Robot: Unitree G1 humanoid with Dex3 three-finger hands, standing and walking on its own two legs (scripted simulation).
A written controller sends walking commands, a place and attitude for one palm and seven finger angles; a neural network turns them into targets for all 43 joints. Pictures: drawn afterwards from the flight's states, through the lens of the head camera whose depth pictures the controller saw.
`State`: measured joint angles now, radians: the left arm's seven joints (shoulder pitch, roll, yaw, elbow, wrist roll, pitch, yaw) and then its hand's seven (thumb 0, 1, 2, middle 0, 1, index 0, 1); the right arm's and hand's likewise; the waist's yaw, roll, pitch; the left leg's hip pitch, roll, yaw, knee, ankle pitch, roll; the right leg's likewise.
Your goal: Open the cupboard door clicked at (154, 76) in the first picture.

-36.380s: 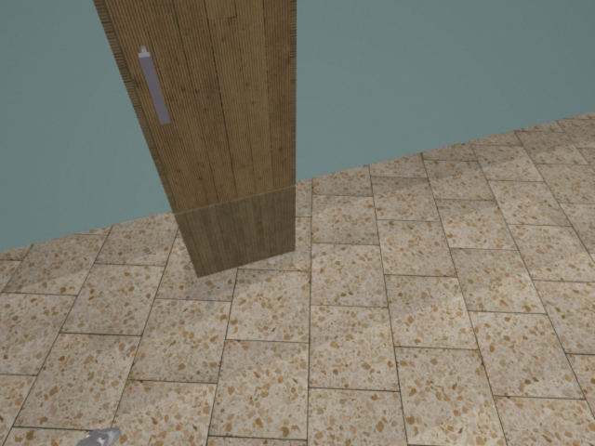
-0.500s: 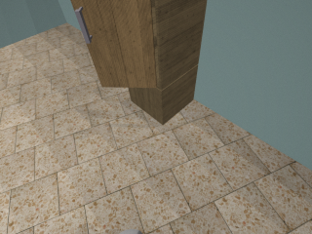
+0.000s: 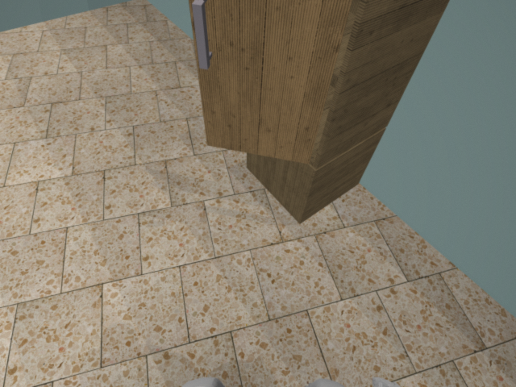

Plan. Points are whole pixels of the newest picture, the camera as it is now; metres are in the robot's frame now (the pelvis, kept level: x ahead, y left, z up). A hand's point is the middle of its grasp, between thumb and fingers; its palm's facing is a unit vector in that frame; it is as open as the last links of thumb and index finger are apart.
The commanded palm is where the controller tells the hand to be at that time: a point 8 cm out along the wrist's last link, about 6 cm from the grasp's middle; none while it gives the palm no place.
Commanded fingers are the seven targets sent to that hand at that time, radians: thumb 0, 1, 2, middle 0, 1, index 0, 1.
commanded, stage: take the last steps up to it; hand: left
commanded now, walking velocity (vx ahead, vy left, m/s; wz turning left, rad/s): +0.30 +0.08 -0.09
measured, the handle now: (204, 33) +0.84 +0.22 +0.08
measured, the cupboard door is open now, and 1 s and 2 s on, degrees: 41 41 41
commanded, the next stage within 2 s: come to a stop and stand still in 0.38 s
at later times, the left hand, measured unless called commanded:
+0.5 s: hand (195, 277) +0.32 +0.16 -0.16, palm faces -0.08 -0.98 -0.16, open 7.4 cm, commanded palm none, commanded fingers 0.00 0.90 0.90 -0.20 -0.30 -0.20 -0.30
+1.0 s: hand (156, 280) +0.31 +0.24 -0.17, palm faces -0.03 -0.98 -0.21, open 7.4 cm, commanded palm none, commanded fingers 0.00 0.90 0.90 -0.20 -0.30 -0.20 -0.30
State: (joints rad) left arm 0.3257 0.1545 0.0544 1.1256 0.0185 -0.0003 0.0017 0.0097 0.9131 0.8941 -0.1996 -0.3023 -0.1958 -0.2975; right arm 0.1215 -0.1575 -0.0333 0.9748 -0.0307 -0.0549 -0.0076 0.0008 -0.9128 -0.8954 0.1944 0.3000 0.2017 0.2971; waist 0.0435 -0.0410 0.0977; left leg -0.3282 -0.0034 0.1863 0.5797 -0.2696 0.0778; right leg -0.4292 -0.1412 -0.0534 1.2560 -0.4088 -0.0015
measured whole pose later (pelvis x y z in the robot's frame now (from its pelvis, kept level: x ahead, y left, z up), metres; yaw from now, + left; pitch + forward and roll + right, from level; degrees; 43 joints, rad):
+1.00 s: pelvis +0.25 +0.05 +0.01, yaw -6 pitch +1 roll -1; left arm 0.19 0.22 0.07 0.99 0.01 0.07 0.02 0.00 0.92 0.89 -0.20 -0.30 -0.19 -0.30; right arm 0.10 -0.17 -0.03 0.96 -0.03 0.01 -0.05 0.00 -0.92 -0.90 0.20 0.30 0.20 0.30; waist 0.01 -0.03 0.09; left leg -0.38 0.06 0.07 0.52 -0.16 0.01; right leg -0.45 0.00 0.01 1.17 -0.48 0.04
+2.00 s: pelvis +0.23 -0.02 +0.01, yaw -4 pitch -1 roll +0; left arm 0.30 0.10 0.00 1.16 0.00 -0.01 0.03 0.01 0.92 0.89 -0.20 -0.30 -0.20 -0.30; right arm 0.26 -0.13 -0.01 1.16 -0.02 0.00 -0.05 0.00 -0.91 -0.90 0.20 0.30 0.20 0.30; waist 0.00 -0.01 0.05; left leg -0.18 0.04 0.02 0.42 -0.22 -0.04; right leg -0.08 0.00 -0.07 0.41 -0.31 -0.03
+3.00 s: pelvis +0.22 +0.01 +0.00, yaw -5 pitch -2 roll +0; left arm 0.28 0.23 0.02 0.96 0.02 0.01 0.04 0.00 0.91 0.89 -0.20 -0.30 -0.20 -0.30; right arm 0.20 -0.24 -0.04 0.96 -0.02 0.00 -0.03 0.01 -0.91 -0.90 0.20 0.30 0.20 0.30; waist 0.00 0.00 0.03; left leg -0.25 0.01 0.05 0.58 -0.29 0.01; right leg -0.16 -0.04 -0.04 0.57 -0.37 0.02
